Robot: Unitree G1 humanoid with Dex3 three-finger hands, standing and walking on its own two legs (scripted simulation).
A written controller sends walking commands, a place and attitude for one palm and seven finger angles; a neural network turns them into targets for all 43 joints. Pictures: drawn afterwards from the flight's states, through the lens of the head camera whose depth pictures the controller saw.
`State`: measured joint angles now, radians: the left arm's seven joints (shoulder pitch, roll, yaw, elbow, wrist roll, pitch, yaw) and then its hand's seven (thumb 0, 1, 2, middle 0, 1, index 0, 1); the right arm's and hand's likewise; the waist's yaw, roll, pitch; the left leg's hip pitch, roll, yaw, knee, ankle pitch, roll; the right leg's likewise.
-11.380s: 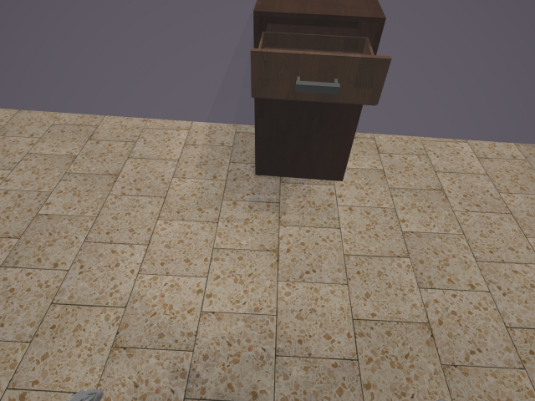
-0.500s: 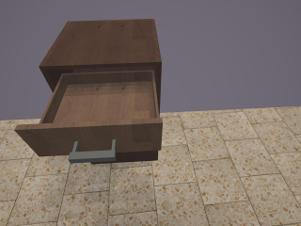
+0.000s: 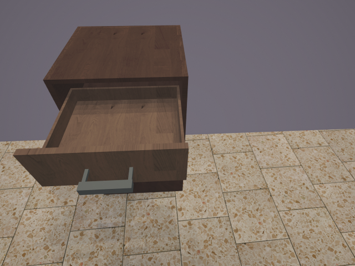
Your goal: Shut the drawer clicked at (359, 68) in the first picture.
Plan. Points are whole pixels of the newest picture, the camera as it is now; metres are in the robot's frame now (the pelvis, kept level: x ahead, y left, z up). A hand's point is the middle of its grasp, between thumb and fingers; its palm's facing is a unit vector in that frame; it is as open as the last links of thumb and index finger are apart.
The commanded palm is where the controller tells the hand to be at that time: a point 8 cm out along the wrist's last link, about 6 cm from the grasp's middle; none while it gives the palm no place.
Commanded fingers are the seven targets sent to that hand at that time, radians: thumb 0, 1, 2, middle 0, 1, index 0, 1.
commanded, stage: look again from close up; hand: left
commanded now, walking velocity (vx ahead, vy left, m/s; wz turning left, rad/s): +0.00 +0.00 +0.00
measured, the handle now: (107, 179) +0.34 +0.21 -0.04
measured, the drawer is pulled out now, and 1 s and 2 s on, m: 0.30 0.30 0.30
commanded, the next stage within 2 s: shuffle to correct the standing spot in 0.06 s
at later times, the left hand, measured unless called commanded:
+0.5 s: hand out of the picture -0.03 +0.18 -0.19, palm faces +0.07 -0.99 -0.16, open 7.4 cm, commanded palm none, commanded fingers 0.00 0.90 0.90 -0.20 -0.30 -0.20 -0.30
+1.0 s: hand out of the picture +0.13 +0.17 -0.19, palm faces +0.15 -0.97 -0.20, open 7.4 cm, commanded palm none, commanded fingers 0.00 0.90 0.90 -0.20 -0.30 -0.20 -0.30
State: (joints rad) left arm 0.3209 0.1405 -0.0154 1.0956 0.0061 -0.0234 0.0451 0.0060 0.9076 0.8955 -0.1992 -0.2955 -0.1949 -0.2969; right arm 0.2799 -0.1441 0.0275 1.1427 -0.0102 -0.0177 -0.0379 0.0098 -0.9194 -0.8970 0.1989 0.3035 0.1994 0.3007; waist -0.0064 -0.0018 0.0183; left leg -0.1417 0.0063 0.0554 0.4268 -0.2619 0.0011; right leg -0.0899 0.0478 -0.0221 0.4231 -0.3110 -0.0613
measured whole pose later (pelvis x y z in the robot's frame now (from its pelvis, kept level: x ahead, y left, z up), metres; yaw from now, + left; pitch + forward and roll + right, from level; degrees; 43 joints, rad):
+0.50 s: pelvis +0.03 +0.02 -0.01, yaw +2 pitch +0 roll +1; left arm 0.40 0.16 0.01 1.12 0.02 -0.01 0.03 0.01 0.91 0.90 -0.20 -0.30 -0.20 -0.30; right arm 0.34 -0.11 0.01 1.13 -0.02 -0.04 -0.03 0.01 -0.91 -0.90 0.20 0.30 0.20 0.30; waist 0.00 -0.06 0.02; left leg -0.19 -0.03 0.03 0.57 -0.38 0.03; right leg -0.17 0.01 -0.06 0.67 -0.45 -0.05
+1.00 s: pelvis +0.06 -0.01 -0.02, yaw +9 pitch -2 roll +1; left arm 0.14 0.16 0.03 0.95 0.02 0.03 0.04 0.00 0.91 0.90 -0.20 -0.30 -0.20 -0.30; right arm 0.23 -0.17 -0.03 0.99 -0.01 0.00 -0.03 0.00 -0.91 -0.90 0.20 0.30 0.20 0.30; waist -0.03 -0.03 0.10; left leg -0.26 0.00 0.09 0.62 -0.32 -0.01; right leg -0.36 -0.08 -0.06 0.67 -0.26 0.01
